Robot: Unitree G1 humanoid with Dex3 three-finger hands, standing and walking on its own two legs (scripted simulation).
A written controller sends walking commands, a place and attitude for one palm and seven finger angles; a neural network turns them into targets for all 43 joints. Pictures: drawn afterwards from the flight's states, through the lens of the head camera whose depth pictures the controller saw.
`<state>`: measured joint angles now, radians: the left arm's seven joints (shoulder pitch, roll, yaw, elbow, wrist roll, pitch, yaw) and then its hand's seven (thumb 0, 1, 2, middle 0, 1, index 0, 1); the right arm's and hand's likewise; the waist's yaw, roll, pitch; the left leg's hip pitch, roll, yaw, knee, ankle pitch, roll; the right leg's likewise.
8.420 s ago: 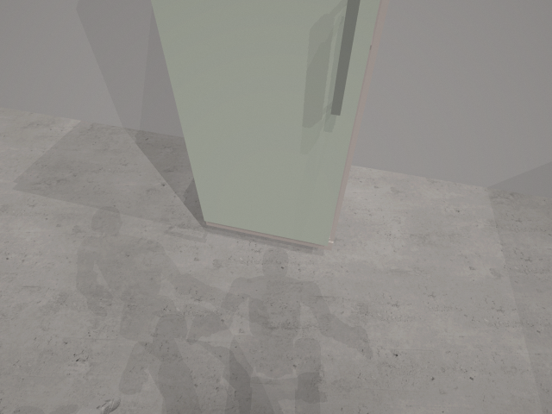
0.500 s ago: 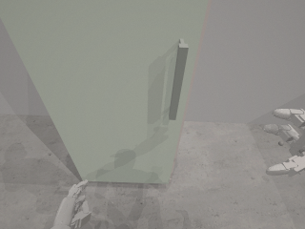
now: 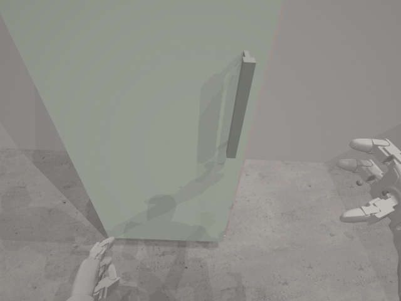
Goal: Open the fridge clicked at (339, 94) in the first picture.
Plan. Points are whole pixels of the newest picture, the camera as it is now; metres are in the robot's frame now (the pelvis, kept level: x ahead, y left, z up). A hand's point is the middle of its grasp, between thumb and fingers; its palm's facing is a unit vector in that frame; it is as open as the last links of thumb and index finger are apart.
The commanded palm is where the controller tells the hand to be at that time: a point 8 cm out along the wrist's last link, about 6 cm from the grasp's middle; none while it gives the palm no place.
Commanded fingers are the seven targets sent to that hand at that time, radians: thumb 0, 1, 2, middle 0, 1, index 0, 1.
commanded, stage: move the hooked fingers beside the handle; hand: right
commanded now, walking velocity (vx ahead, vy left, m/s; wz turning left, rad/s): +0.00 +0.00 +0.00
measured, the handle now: (237, 110) +0.52 -0.08 +0.13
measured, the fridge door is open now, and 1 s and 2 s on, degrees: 0 0 0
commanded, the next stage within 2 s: none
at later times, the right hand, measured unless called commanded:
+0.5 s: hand (329, 161) +0.34 -0.24 +0.15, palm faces +0.08 +1.00 -0.01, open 14.0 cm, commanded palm +0.32 -0.27 +0.15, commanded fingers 0.00 0.50 -0.30 0.30 1.20 0.30 1.20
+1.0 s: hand (301, 140) +0.40 -0.20 +0.15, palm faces +0.05 +1.00 +0.01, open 14.0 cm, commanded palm +0.38 -0.24 +0.15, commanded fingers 0.00 0.50 -0.30 0.30 1.20 0.30 1.20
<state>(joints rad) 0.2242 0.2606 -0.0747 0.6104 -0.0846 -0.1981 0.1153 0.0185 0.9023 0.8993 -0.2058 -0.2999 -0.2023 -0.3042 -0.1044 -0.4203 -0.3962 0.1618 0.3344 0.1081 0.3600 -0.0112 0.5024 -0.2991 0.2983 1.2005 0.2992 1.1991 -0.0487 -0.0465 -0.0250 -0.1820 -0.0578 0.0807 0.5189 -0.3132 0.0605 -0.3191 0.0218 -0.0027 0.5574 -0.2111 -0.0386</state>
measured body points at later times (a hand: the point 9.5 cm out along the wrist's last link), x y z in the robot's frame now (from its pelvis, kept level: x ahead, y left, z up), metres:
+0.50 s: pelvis +0.01 +0.00 +0.00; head +0.00 +0.00 +0.45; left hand +0.17 +0.23 -0.08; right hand +0.33 -0.29 +0.15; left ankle -0.02 +0.08 -0.73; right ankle +0.06 -0.09 -0.73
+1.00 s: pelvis +0.01 -0.01 +0.00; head +0.01 -0.01 +0.45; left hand +0.14 +0.24 -0.10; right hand +0.39 -0.25 +0.15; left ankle -0.02 +0.08 -0.73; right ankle +0.06 -0.09 -0.73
